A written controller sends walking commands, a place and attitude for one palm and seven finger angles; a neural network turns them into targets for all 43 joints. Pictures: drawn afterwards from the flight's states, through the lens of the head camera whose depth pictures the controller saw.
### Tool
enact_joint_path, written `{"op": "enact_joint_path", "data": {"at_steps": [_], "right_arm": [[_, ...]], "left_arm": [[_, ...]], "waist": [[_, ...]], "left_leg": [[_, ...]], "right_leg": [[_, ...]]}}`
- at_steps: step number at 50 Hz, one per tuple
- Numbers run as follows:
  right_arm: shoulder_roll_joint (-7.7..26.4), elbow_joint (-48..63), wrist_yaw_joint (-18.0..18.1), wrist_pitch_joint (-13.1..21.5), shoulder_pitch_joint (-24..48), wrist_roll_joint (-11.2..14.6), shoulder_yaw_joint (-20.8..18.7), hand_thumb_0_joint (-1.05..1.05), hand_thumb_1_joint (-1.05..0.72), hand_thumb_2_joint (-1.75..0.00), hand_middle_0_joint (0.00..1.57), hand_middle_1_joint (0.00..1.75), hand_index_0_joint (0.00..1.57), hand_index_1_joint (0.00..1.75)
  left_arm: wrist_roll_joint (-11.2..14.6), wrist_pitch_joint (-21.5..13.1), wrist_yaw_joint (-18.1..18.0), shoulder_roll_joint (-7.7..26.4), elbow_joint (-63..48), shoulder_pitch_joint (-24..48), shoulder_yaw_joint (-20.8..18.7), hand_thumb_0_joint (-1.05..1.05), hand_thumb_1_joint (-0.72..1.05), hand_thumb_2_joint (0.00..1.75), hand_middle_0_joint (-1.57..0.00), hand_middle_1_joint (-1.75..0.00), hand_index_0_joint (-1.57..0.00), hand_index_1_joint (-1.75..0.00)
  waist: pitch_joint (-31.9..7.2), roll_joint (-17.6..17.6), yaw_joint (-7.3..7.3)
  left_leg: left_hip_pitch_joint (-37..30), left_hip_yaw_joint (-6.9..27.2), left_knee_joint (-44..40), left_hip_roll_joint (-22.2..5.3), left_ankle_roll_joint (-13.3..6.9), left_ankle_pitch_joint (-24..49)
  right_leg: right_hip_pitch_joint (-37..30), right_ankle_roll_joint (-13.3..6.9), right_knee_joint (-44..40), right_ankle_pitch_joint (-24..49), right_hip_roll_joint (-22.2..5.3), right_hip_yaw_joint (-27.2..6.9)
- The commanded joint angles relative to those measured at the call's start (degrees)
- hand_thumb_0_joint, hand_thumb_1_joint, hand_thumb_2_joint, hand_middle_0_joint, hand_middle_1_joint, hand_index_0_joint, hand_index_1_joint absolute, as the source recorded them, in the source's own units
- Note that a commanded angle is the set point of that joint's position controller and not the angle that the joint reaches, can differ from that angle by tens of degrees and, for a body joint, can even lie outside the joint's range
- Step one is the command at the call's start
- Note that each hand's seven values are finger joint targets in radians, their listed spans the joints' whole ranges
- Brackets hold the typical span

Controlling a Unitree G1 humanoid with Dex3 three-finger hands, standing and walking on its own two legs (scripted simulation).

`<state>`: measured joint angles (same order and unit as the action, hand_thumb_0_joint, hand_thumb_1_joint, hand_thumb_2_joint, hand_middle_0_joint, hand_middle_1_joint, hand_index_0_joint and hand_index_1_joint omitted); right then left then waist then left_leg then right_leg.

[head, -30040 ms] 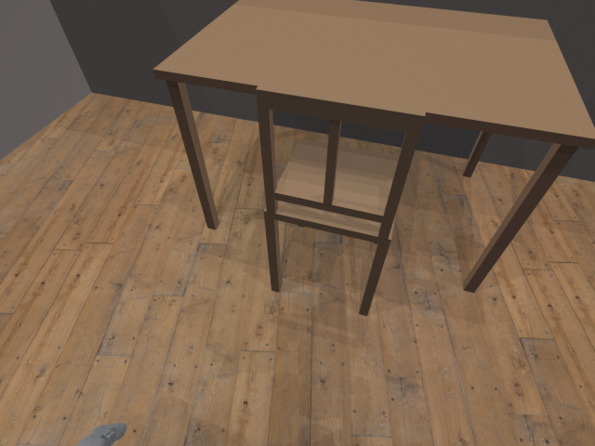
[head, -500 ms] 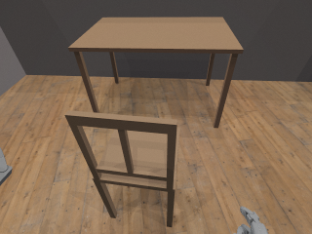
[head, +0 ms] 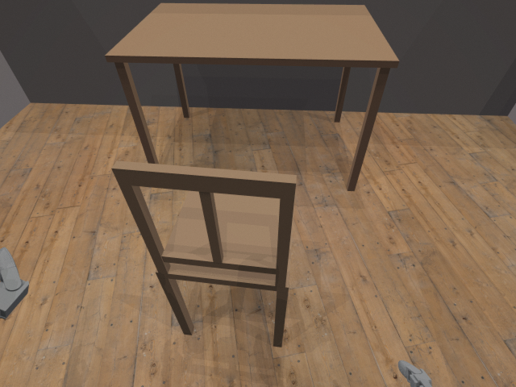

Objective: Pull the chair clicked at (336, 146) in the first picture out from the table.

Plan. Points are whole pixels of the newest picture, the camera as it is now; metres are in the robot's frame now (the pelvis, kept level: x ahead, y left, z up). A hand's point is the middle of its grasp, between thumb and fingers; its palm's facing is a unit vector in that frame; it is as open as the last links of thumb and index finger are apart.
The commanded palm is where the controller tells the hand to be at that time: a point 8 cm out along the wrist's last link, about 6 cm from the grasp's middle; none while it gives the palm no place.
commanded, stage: stop stepping back and stand still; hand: left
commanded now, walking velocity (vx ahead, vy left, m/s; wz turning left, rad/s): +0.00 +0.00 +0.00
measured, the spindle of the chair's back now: (212, 228) +0.48 +0.15 -0.09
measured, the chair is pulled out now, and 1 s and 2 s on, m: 0.63 0.63 0.63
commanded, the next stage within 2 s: let the arm hang, fingers relaxed in 0.74 s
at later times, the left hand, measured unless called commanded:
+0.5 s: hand (59, 271) +0.21 +0.26 +0.15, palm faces +0.43 -0.78 -0.46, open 7.4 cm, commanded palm +0.16 +0.29 +0.18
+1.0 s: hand (124, 360) +0.18 +0.23 -0.06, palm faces +0.14 -0.92 -0.37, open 7.4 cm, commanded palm none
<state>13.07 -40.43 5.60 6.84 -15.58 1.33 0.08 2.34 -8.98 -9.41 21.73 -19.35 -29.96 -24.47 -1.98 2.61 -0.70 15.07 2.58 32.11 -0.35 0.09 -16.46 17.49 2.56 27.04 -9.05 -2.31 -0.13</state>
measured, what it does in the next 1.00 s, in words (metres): stands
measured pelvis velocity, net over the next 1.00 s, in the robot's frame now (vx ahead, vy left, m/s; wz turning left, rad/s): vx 0.00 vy -0.01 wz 0.05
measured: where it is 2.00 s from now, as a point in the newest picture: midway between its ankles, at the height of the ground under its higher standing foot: outside the picture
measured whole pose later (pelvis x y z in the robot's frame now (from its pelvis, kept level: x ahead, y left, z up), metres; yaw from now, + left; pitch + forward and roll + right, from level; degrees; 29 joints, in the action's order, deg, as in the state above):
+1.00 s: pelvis +0.00 -0.01 +0.00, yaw +3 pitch +0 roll +0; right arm 14.5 -46.7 -0.3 2.1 -9.9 -1.1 -0.9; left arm -1.6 1.8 -1.1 16.1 21.5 -15.8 -5.4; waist -1.8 2.5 0.2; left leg 17.1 4.7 33.4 1.5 0.6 -16.6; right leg 20.0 2.3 31.7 -11.9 -4.3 1.9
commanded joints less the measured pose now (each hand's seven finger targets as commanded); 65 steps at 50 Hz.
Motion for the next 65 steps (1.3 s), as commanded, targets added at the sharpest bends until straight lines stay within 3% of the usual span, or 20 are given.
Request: {"op": "enact_joint_path", "data": {"at_steps": [1, 3, 4, 7, 8, 15, 21, 28, 30, 37, 41, 42, 43, 45, 48, 50, 54, 59, 63, 65], "right_arm": [[6.1, 10.6, 1.1, 5.1, 8.7, -0.8, -1.8, 0.00, -0.90, -0.90, 0.20, 0.30, 0.20, 0.30], [5.9, 10.5, 1.3, 5.9, 9.2, -0.8, -1.8, 0.00, -0.90, -0.90, 0.20, 0.30, 0.20, 0.30], [5.4, 10.8, 1.3, 6.3, 9.2, -1.0, -1.7, 0.00, -0.90, -0.90, 0.20, 0.30, 0.20, 0.30], [4.8, 10.8, 0.9, 7.2, 8.3, -0.9, -1.7, 0.00, -0.90, -0.90, 0.20, 0.30, 0.20, 0.30], [4.6, 10.5, 0.7, 7.3, 7.4, -0.6, -2.0, 0.00, -0.90, -0.90, 0.20, 0.30, 0.20, 0.30], [5.2, 10.6, -0.1, 4.9, 7.2, -0.3, -2.5, 0.00, -0.90, -0.90, 0.20, 0.30, 0.20, 0.30], [5.5, 11.3, 0.2, 3.6, 8.5, -0.2, -2.5, 0.00, -0.90, -0.90, 0.20, 0.30, 0.20, 0.30], [4.8, 11.2, 0.8, 3.8, 9.0, -0.2, -2.4, 0.00, -0.90, -0.90, 0.20, 0.30, 0.20, 0.30], [4.7, 11.5, 0.8, 3.6, 8.9, -0.4, -2.3, 0.00, -0.90, -0.90, 0.20, 0.30, 0.20, 0.30], [5.3, 11.4, 0.4, 2.4, 9.0, -0.1, -2.8, 0.00, -0.90, -0.90, 0.20, 0.30, 0.20, 0.30], [5.5, 11.6, 0.4, 2.5, 9.3, -0.1, -2.7, 0.00, -0.90, -0.90, 0.20, 0.30, 0.20, 0.30], [13.9, -1.1, -5.7, 3.7, 10.5, -1.4, -5.1, 0.00, -0.90, -0.90, 0.20, 0.30, 0.20, 0.30], [8.4, -2.0, -5.4, 0.9, 6.8, -1.4, -4.6, 0.00, -0.90, -0.90, 0.20, 0.30, 0.20, 0.30], [6.8, -0.9, -5.6, -1.3, 3.6, -1.9, -3.3, 0.00, -0.90, -0.90, 0.20, 0.30, 0.20, 0.30], [7.3, -1.2, -6.1, -3.7, 3.1, -2.9, -2.4, 0.00, -0.90, -0.90, 0.20, 0.30, 0.20, 0.30], [7.7, -1.8, -6.0, -4.7, 2.5, -3.1, -1.9, 0.00, -0.90, -0.90, 0.20, 0.30, 0.20, 0.30], [6.9, -4.9, -5.7, -5.4, 1.9, -2.8, -0.9, 0.00, -0.90, -0.90, 0.20, 0.30, 0.20, 0.30], [3.6, -8.6, -4.8, -6.2, -3.8, -2.9, -1.2, 0.00, -0.90, -0.90, 0.20, 0.30, 0.20, 0.30], [2.0, -11.2, -4.5, -6.7, -8.4, -2.6, -1.5, 0.00, -0.90, -0.90, 0.20, 0.30, 0.20, 0.30], [1.7, -12.7, -4.5, -6.6, -10.9, -2.5, -1.4, 0.00, -0.90, -0.90, 0.20, 0.30, 0.20, 0.30]], "left_arm": [[-1.8, -3.4, -0.7, 10.5, -18.4, 8.4, -2.3, 0.00, 0.90, 0.90, -0.20, -0.30, -0.20, -0.30], [-2.6, -4.5, -1.2, 14.1, -24.4, 10.6, -4.4, 0.00, 0.90, 0.90, -0.20, -0.30, -0.20, -0.30], [-2.8, -5.1, -1.4, 13.2, -26.4, 10.5, -4.1, 0.00, 0.90, 0.90, -0.20, -0.30, -0.20, -0.30], [-2.9, -6.0, -1.5, 13.8, -25.9, 6.3, -6.0, 0.00, 0.90, 0.90, -0.20, -0.30, -0.20, -0.30], [-2.8, -6.2, -1.4, 15.2, -24.8, 4.7, -7.5, 0.00, 0.90, 0.90, -0.20, -0.30, -0.20, -0.30], [-0.8, -5.5, 0.1, 9.8, -14.7, -0.4, -5.3, 0.00, 0.90, 0.90, -0.20, -0.30, -0.20, -0.30], [-0.5, -4.3, 0.2, 10.0, -16.4, 1.2, -3.7, 0.00, 0.90, 0.90, -0.20, -0.30, -0.20, -0.30], [-0.6, -4.7, -0.8, 14.7, -23.2, 2.7, -7.0, 0.00, 0.90, 0.90, -0.20, -0.30, -0.20, -0.30], [-0.3, -4.6, -0.9, 13.1, -22.1, 1.3, -6.5, 0.00, 0.90, 0.90, -0.20, -0.30, -0.20, -0.30], [0.0, -4.0, -0.4, 11.0, -17.1, -1.9, -5.8, 0.00, 0.90, 0.90, -0.20, -0.30, -0.20, -0.30], [-0.2, -3.9, -0.4, 10.8, -17.1, -1.1, -4.8, 0.00, 0.90, 0.90, -0.20, -0.30, -0.20, -0.30], [-5.8, 4.7, 8.3, 2.2, 25.7, 6.1, 19.3, 0.00, 0.90, 0.90, -0.20, -0.30, -0.20, -0.30], [-4.9, 8.2, 9.6, -2.0, 27.6, 4.8, 18.4, 0.00, 0.90, 0.90, -0.20, -0.30, -0.20, -0.30], [-4.3, 9.0, 9.8, -3.1, 29.9, 6.1, 19.1, 0.00, 0.90, 0.90, -0.20, -0.30, -0.20, -0.30], [-4.6, 9.4, 9.3, -1.6, 38.6, 11.3, 20.4, 0.00, 0.90, 0.90, -0.20, -0.30, -0.20, -0.30], [-4.4, 9.9, 9.0, -0.9, 44.6, 12.7, 20.9, 0.00, 0.90, 0.90, -0.20, -0.30, -0.20, -0.30], [-4.0, 10.3, 8.7, -0.3, 56.5, 11.4, 22.2, 0.00, 0.90, 0.90, -0.20, -0.30, -0.20, -0.30], [-3.8, 9.8, 8.4, -2.7, 65.7, 8.2, 22.1, 0.00, 0.90, 0.90, -0.20, -0.30, -0.20, -0.30], [-3.4, 9.5, 8.6, -3.2, 70.1, 8.4, 22.8, 0.00, 0.90, 0.90, -0.20, -0.30, -0.20, -0.30], [-3.2, 9.6, 8.7, -3.6, 71.7, 8.8, 22.9, 0.00, 0.90, 0.90, -0.20, -0.30, -0.20, -0.30]], "waist": [[-0.8, -4.1, 0.28], [-0.6, 3.3, 0.00], [-0.5, 6.6, -0.09], [0.4, 10.0, -0.64], [0.5, 9.5, -0.51], [-2.2, 0.6, 0.59], [-3.5, -3.7, 0.54], [-3.8, 1.5, 0.10], [-4.1, 1.9, 0.23], [-3.4, -1.8, 0.55], [-1.6, -1.3, 0.56], [4.1, 0.1, 2.92], [-1.4, -4.1, 1.63], [-3.7, -6.9, 1.34], [-0.1, -11.7, 0.86], [-0.3, -11.1, 0.50], [2.7, 3.1, -0.36], [4.6, 9.3, -0.16], [5.4, -0.9, 0.44], [5.4, -3.1, 0.95]], "left_leg": [[3.7, 5.0, -13.4, -4.0, -3.8, -5.7], [6.7, 6.2, -16.4, -5.3, -4.3, -6.3], [8.2, 6.8, -17.4, -5.6, -4.3, -6.4], [10.9, 6.7, -16.9, -5.7, -3.7, -3.2], [10.7, 6.0, -16.0, -5.2, -3.2, -1.9], [2.1, 3.2, -11.3, -4.5, -1.1, 10.9], [-0.6, 2.7, -10.9, -4.2, -1.5, 11.2], [-1.0, 2.5, -10.2, -3.6, -1.5, 11.7], [-1.2, 2.6, -10.0, -3.3, -1.2, 12.0], [-1.0, 2.6, -10.4, -3.7, -1.2, 10.4], [0.4, 2.7, -11.7, -3.9, -1.6, 6.6], [6.6, 6.5, -2.9, -4.4, -2.2, 18.7], [2.5, 4.2, -2.4, -4.0, -1.0, 23.3], [3.2, 6.5, -2.6, -4.5, -1.6, 14.4], [6.2, 7.3, -4.0, -2.8, -2.6, 8.4], [6.4, 7.5, -5.5, -2.1, -2.8, 7.7], [7.4, 7.0, -9.4, -1.9, -2.7, 0.3], [9.2, 6.4, -10.9, -1.4, -2.8, -10.0], [6.8, 5.6, -9.1, -1.2, -3.0, -8.6], [6.1, 5.4, -8.4, -1.2, -3.0, -7.0]], "right_leg": [[-4.8, -2.4, -5.4, -11.6, -2.8, -2.3], [-9.1, -1.9, -2.7, -6.7, -2.1, -1.4], [-11.1, -2.0, -1.2, -5.0, -1.8, -1.1], [-14.6, -2.3, -1.0, -0.1, -1.6, -1.0], [-14.8, -2.5, -2.0, 1.1, -1.7, -1.2], [-11.4, -3.0, -4.1, 8.8, -2.4, -1.3], [-11.0, -2.6, -5.2, 8.7, -3.1, -1.6], [-12.5, -3.1, -5.9, 10.2, -4.0, -2.4], [-12.7, -3.3, -5.9, 9.9, -4.1, -2.4], [-10.9, -3.0, -6.9, 6.4, -3.5, -1.8], [-9.6, -2.7, -7.8, 2.3, -3.1, -2.0], [-1.2, -3.9, 2.6, 10.1, -4.6, 1.0], [-2.2, -3.3, -0.6, 10.1, -4.8, -0.7], [-1.8, -3.8, 0.0, 1.0, -5.1, 0.7], [-2.3, -5.0, 0.3, -5.0, -4.1, -1.2], [-3.9, -5.1, 0.3, -6.0, -3.8, -1.9], [-4.0, -4.5, -1.0, -10.3, -2.5, -2.6], [-4.0, -5.3, -3.1, -12.5, -1.8, -2.1], [-1.9, -5.9, -5.9, -15.2, -2.5, -2.6], [-0.9, -5.9, -6.2, -16.4, -3.2, -2.6]]}}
